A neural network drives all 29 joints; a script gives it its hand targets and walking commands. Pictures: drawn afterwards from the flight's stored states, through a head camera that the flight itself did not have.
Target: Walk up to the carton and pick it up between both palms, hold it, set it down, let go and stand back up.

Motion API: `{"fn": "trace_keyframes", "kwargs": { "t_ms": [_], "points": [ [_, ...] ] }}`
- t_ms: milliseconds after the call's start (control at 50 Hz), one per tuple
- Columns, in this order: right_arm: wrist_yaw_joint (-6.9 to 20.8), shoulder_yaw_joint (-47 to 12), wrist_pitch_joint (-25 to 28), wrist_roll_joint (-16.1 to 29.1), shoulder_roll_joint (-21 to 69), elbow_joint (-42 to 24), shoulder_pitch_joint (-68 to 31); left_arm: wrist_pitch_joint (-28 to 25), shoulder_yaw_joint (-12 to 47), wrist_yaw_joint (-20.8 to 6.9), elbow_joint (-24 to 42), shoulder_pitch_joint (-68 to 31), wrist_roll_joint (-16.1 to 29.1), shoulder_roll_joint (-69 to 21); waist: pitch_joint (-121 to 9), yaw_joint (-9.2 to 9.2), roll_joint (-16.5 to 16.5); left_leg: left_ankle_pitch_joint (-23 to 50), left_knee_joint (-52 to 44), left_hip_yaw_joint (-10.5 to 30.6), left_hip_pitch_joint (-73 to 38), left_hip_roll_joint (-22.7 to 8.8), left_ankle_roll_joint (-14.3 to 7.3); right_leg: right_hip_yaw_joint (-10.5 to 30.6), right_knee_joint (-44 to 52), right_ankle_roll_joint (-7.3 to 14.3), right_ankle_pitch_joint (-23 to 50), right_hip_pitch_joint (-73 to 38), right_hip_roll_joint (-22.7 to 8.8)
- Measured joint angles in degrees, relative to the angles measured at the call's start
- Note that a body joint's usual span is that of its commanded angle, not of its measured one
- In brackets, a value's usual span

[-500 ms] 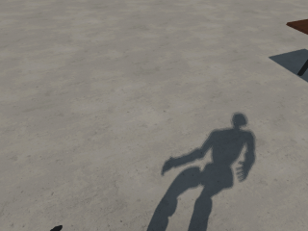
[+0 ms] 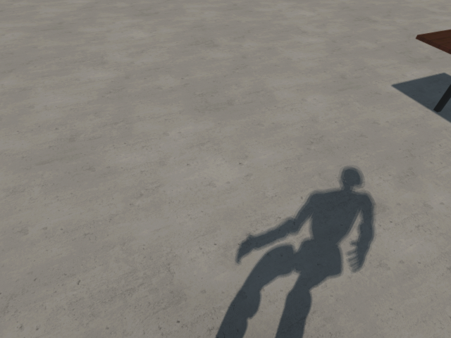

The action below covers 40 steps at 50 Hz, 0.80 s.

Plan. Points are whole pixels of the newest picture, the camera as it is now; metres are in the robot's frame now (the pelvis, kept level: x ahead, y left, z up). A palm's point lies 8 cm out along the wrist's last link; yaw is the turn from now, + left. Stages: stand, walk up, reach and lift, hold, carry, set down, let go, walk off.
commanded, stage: stand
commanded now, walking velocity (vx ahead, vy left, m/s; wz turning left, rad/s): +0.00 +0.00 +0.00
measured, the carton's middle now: out of the picture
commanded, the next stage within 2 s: walk up in 0.12 s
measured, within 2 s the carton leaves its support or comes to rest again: neither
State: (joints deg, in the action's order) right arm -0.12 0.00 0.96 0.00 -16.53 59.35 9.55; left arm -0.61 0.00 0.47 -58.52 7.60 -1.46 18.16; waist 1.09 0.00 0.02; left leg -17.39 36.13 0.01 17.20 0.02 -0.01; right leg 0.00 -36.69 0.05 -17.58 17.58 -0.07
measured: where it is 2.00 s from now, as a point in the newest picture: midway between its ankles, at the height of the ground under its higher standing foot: (301, 279)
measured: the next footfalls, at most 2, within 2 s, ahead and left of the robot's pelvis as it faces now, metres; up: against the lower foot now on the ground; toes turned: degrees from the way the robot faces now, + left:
right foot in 0.66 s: +0.10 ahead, -0.22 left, +0.00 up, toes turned -12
left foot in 1.12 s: +0.38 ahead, -0.09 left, +0.00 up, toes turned -11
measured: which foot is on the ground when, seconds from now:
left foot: down 0.00-0.66, up 0.68-1.00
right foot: down 0.00-0.36, up 0.38-0.64, down 0.66-1.00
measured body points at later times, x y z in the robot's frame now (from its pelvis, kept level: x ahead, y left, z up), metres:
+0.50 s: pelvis +0.01 -0.02 +0.01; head +0.01 -0.03 +0.46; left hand +0.13 +0.29 -0.10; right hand +0.09 -0.33 -0.11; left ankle +0.02 +0.12 -0.72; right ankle +0.03 -0.15 -0.69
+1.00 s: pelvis +0.14 -0.14 +0.01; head +0.16 -0.17 +0.46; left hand +0.26 +0.17 -0.08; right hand +0.21 -0.49 -0.10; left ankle +0.25 -0.06 -0.69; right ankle +0.06 -0.21 -0.72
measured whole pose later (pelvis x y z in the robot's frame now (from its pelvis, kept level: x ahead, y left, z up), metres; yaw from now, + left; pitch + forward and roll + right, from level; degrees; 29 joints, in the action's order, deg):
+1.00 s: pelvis +0.14 -0.14 +0.01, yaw -15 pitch +1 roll +0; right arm 1.4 0.1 4.6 0.0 -27.5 49.6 5.3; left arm -0.3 -2.8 -5.2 -49.3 20.5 -1.0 23.6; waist 2.3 -0.1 4.4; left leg -22.0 48.3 -5.6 31.2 -3.0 0.0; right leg 1.5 -28.8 3.3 -20.5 8.8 4.0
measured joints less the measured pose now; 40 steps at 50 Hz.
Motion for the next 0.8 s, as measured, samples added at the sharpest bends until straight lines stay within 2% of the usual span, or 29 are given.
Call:
{"fn": "trace_keyframes", "kwargs": {
  "t_ms": [320,360,420,480,540,620,660,700,740,800],
  "points": [
    [0.0,0.0,0.0,0.0,0.0,1.3,-0.4,0.0,0.0,-0.1,-1.1,-0.3,0.0,0.0,0.0,0.0,0.0,1.8,-2.8,0.0,-0.9,0.0,0.0,0.0,2.8,0.0,1.8,-1.0,0.0],
    [0.2,0.0,0.6,0.0,-0.6,0.3,-0.1,0.2,0.0,-2.1,0.5,0.2,0.0,0.5,0.0,0.01,0.0,1.5,-2.8,0.0,-1.0,0.0,0.0,0.0,2.4,0.1,1.1,-0.8,0.0],
    [0.2,0.0,2.0,0.0,-2.7,-3.0,-0.1,1.0,0.0,-5.2,3.0,1.0,-0.4,2.3,0.1,0.09,0.1,1.4,-3.4,-1.6,-1.0,-1.0,0.0,0.0,-7.9,0.1,-0.4,4.9,-0.2],
    [0.2,0.0,2.9,0.0,-5.0,-4.9,-0.1,1.5,-0.6,-7.6,4.8,1.1,-0.4,4.9,0.0,0.04,-0.2,1.3,-4.6,-3.2,-2.3,-2.0,0.0,0.1,-14.2,0.1,-0.4,9.0,-2.1],
    [0.3,0.0,3.3,0.0,-7.5,-6.3,-0.1,2.0,-1.4,-9.2,6.2,1.1,-0.4,7.0,0.0,0.01,-0.2,0.3,-5.1,-4.0,-4.3,-2.8,0.0,0.1,-14.7,0.1,-0.5,9.5,-4.9],
    [0.7,0.1,3.4,0.0,-9.7,-8.0,-1.2,2.3,-2.2,-9.8,7.1,2.5,-0.4,8.9,-0.4,0.0,-0.3,-2.0,-5.1,-5.9,-6.7,-4.4,0.0,0.1,-13.2,0.1,-0.8,9.1,-7.4],
    [1.0,0.1,3.4,0.0,-10.3,-8.8,-1.6,2.2,-2.5,-9.5,7.6,3.8,-0.3,9.8,-0.7,-0.09,-0.4,-5.6,-1.8,-6.3,-6.3,-5.5,0.0,0.2,-7.0,0.1,-1.4,6.4,-7.4],
    [1.2,0.1,3.0,0.0,-10.9,-8.9,-3.7,1.9,-2.8,-8.3,7.6,5.9,-0.3,8.8,0.6,-0.22,1.8,-10.6,10.5,-5.9,-2.9,-7.0,0.0,0.0,-8.5,0.1,-3.7,6.2,-4.7],
    [1.4,0.1,3.0,0.0,-11.0,-9.7,-4.1,1.9,-2.8,-7.7,7.6,8.2,0.0,6.9,0.7,-0.21,3.3,-12.1,20.5,-5.9,2.3,-5.4,0.0,0.1,-7.2,0.7,-3.3,5.6,-2.9],
    [1.5,0.1,3.0,0.0,-11.0,-9.6,-4.1,1.5,-2.8,-6.9,7.7,10.6,0.0,5.3,0.7,-0.15,4.6,-10.5,22.7,-5.7,7.7,-3.2,0.0,0.1,-1.5,1.5,-1.1,2.5,-0.9]
  ]
}}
